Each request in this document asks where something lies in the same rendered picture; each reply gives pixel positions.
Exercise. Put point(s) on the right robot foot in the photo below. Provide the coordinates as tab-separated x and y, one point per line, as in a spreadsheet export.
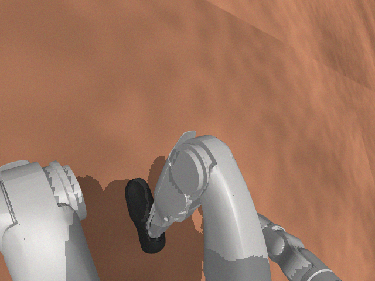
139	202

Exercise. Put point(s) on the right robot arm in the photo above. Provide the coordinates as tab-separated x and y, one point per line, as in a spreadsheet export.
296	262

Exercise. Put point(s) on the right robot hand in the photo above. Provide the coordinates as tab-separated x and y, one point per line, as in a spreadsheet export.
264	221

